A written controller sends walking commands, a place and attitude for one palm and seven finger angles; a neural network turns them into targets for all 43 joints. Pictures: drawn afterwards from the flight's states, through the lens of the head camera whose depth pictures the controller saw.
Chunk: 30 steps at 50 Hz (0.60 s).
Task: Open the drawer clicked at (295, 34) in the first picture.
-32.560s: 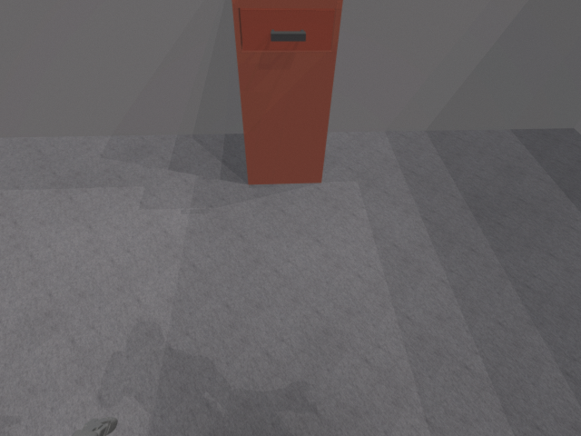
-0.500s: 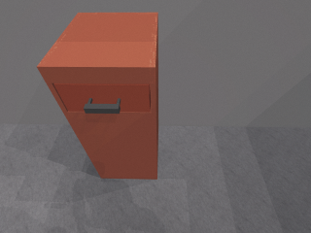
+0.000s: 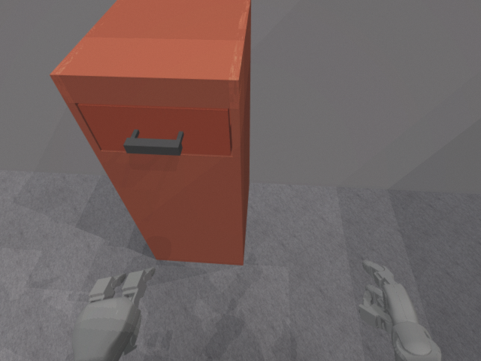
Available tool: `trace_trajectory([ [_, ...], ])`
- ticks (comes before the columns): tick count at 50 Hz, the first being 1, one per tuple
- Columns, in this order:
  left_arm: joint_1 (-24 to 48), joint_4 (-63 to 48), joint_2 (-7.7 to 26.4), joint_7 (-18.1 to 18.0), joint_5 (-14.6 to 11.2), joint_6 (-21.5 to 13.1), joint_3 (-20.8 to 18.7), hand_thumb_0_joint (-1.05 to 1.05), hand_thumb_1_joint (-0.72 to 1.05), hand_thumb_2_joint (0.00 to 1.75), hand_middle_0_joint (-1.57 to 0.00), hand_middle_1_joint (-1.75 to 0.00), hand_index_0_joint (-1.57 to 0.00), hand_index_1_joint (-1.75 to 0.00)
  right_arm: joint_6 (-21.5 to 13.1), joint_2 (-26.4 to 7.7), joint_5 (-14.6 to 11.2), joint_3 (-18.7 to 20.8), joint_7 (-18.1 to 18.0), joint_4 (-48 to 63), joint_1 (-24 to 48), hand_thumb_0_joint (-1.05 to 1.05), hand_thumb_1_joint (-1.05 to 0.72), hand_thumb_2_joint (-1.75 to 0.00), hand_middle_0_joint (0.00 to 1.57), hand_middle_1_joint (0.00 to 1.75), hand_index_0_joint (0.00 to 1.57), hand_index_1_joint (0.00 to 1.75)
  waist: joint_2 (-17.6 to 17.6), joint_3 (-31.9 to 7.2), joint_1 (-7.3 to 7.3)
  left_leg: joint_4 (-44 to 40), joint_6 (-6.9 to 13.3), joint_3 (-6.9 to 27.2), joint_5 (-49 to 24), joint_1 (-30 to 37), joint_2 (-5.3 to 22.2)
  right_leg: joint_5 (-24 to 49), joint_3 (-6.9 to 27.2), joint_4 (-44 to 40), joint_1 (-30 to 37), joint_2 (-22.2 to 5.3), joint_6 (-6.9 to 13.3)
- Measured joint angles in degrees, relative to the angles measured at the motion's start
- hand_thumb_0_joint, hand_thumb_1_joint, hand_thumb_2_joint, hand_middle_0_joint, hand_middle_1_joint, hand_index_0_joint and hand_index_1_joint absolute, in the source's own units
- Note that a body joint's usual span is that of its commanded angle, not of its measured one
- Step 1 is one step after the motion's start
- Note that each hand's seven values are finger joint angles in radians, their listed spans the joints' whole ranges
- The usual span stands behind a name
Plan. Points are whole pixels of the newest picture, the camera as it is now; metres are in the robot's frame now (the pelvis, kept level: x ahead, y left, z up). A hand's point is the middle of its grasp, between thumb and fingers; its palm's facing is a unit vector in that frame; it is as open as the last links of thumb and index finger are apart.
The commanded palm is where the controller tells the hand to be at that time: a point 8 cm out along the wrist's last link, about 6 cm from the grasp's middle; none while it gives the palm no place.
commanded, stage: raise the hand with hooked fingers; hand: left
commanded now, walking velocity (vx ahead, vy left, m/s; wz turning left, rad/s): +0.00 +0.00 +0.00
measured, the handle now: (155, 140) +0.54 +0.28 +0.01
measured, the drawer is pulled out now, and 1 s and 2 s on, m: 0.00 0.00 0.00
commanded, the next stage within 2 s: move the hooked fingers above the handle in 1.48 s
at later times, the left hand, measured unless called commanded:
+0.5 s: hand (104, 267) +0.23 +0.25 +0.03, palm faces -0.03 -0.11 -0.99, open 11.6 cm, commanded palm +0.21 +0.26 +0.10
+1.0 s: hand (79, 202) +0.29 +0.29 +0.12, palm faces +0.07 -0.06 -1.00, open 13.8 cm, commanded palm +0.27 +0.29 +0.17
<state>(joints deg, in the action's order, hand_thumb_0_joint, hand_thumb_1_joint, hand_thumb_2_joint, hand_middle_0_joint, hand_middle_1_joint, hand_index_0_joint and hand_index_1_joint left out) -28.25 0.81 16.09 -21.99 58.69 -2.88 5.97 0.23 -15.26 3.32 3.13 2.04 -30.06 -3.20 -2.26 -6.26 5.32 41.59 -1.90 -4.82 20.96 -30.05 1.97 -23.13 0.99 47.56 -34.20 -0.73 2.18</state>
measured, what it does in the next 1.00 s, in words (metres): stands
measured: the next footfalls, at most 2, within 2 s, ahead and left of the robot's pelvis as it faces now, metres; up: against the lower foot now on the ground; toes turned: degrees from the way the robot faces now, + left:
none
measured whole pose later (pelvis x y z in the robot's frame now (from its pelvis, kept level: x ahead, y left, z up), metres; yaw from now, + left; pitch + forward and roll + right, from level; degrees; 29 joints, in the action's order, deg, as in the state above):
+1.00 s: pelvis +0.01 +0.04 +0.03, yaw +3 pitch +2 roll +1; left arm 3.2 0.8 26.8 -4.1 54.3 5.3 4.3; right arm 5.9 -12.2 0.3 -1.5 -1.4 -34.1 -4.8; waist 3.9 -1.3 5.0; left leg 29.5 0.5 -1.9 16.4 -14.8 -0.2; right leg -17.1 -1.9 30.9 -15.4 -2.5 -0.6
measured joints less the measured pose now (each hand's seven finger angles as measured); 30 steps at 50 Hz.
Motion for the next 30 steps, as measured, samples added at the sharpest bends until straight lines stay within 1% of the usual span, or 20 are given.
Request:
trace_trajectory([
  [2,-1.9,-0.3,1.3,-1.6,2.9,-0.6,-0.3,0.0,0.56,0.75,-0.24,-0.52,-0.23,-0.52,1.2,0.0,0.8,0.1,0.0,1.1,0.4,0.01,-0.91,-0.9,0.2,0.3,0.2,0.29,-0.5,0.3,1.33,2.3,-0.2,1.0,0.8,-2.1,0.1,-0.9,-0.9,1.8,-1.5,0.0,0.3],
  [4,-2.0,-1.3,3.3,-3.2,4.3,-1.4,-1.4,0.0,0.5,0.73,-0.25,-0.55,-0.24,-0.55,1.9,0.2,1.5,0.1,-0.4,1.3,0.8,0.01,-0.91,-0.9,0.2,0.3,0.2,0.29,-0.3,0.3,2.27,5.2,-0.2,2.2,1.8,-4.4,0.1,-2.0,-2.1,3.9,-3.0,-0.2,0.6],
  [7,1.3,-3.1,5.5,-5.4,4.1,-3.3,-3.7,0.0,0.42,0.7,-0.26,-0.6,-0.26,-0.6,1.9,1.1,2.1,-0.3,-0.9,0.4,1.5,0.01,-0.91,-0.9,0.2,0.3,0.2,0.29,1.1,0.0,2.77,9.5,-0.3,3.9,3.6,-7.3,0.0,-3.7,-3.6,7.0,-4.7,-0.5,0.7],
  [9,5.1,-4.0,6.2,-6.1,3.3,-4.0,-5.0,0.0,0.37,0.68,-0.27,-0.63,-0.27,-0.63,1.8,1.9,2.3,-1.0,-1.0,-0.3,1.8,0.01,-0.91,-0.9,0.2,0.3,0.2,0.29,2.4,-0.2,2.35,11.6,-0.3,4.6,4.5,-8.6,-0.1,-4.5,-4.2,8.6,-5.5,-0.6,0.7],
  [11,9.5,-4.1,6.0,-6.0,2.3,-2.9,-5.3,0.0,0.33,0.66,-0.27,-0.66,-0.27,-0.66,2.1,3.1,2.0,-1.9,-1.0,-1.0,1.7,0.01,-0.91,-0.9,0.2,0.3,0.2,0.29,3.7,-0.1,1.43,12.5,-0.5,4.9,4.9,-8.8,-0.2,-4.7,-4.4,9.1,-5.4,-0.7,0.4],
  [13,13.1,-3.4,5.3,-4.8,1.2,0.3,-4.8,0.0,0.28,0.64,-0.27,-0.68,-0.27,-0.69,2.8,4.2,1.3,-2.8,-1.1,-1.7,1.0,0.01,-0.91,-0.9,0.2,0.3,0.2,0.29,4.9,0.2,0.29,11.5,-0.7,4.7,4.6,-7.7,-0.2,-4.3,-4.3,8.1,-4.3,-0.7,0.2],
  [14,14.4,-3.0,4.9,-3.7,0.6,2.3,-4.4,0.0,0.26,0.63,-0.27,-0.7,-0.27,-0.7,3.4,4.6,0.7,-3.3,-1.2,-2.1,0.5,0.01,-0.91,-0.9,0.2,0.3,0.2,0.29,5.3,0.3,-0.22,10.4,-0.7,4.4,4.2,-6.7,-0.2,-3.8,-3.9,7.0,-3.5,-0.7,0.0],
  [17,15.3,-2.8,4.1,1.3,-1.3,7.7,-3.1,0.0,0.2,0.6,-0.27,-0.74,-0.27,-0.74,4.9,5.2,-0.9,-4.7,-1.9,-2.9,-2.1,0.01,-0.91,-0.9,0.2,0.3,0.2,0.3,5.6,0.8,-1.41,5.3,0.0,2.8,2.4,-2.2,-0.3,-1.9,-2.4,2.8,-0.1,-0.5,-0.5],
  [19,14.2,-3.4,4.4,4.3,-2.2,9.2,-2.6,0.0,0.15,0.58,-0.27,-0.77,-0.27,-0.77,5.2,4.8,-1.4,-5.3,-2.3,-3.3,-3.9,0.01,-0.91,-0.9,0.2,0.3,0.2,0.3,5.5,1.3,-2.1,1.9,0.4,1.9,1.2,0.7,-0.4,-0.7,-1.6,-0.1,2.3,-0.5,-0.8],
  [20,13.4,-3.9,4.6,5.5,-2.5,9.3,-2.5,0.0,0.13,0.57,-0.27,-0.79,-0.27,-0.79,5.2,4.4,-1.4,-5.4,-2.5,-3.4,-4.8,0.01,-0.91,-0.9,0.2,0.3,0.2,0.3,5.4,1.5,-2.37,0.5,0.5,1.6,0.8,1.9,-0.4,-0.2,-1.3,-1.4,3.4,-0.4,-0.9],
  [22,11.7,-4.8,5.2,7.1,-2.6,8.6,-2.4,0.0,0.09,0.55,-0.28,-0.82,-0.27,-0.82,4.9,3.5,-1.3,-4.9,-2.8,-3.8,-6.2,0.01,-0.91,-0.9,0.2,0.3,0.2,0.3,5.2,2.2,-2.66,-1.5,0.7,1.4,0.0,3.8,-0.5,0.6,-1.1,-3.5,5.3,-0.4,-1.1],
  [24,10.7,-5.8,5.9,7.6,-2.3,6.9,-2.6,0.0,0.04,0.53,-0.28,-0.85,-0.28,-0.85,4.6,2.4,-0.9,-4.1,-3.1,-4.1,-7.2,0.01,-0.91,-0.9,0.2,0.3,0.2,0.3,5.0,3.0,-2.64,-2.6,0.9,1.5,-0.4,5.0,-0.6,1.2,-1.3,-5.0,6.8,-0.5,-1.3],
  [27,10.8,-6.6,6.7,6.2,-1.6,3.9,-3.4,0.0,-0.03,0.5,-0.29,-0.89,-0.29,-0.89,3.9,0.9,-0.3,-2.3,-3.3,-4.9,-7.8,0.01,-0.91,-0.9,0.2,0.3,0.2,0.3,4.8,3.8,-2.18,-2.9,1.1,2.0,-0.5,5.5,-0.8,1.6,-1.8,-6.1,7.9,-0.7,-1.5],
  [30,12.8,-6.4,7.3,4.2,-1.2,2.4,-4.3,0.0,-0.1,0.47,-0.3,-0.94,-0.29,-0.94,3.5,-0.1,-0.2,-0.9,-3.3,-5.5,-7.3,0.01,-0.91,-0.9,0.2,0.3,0.2,0.29,4.8,3.9,-1.77,-2.5,1.4,2.4,-0.3,5.4,-1.0,1.6,-2.2,-6.5,8.4,-1.0,-1.8],
])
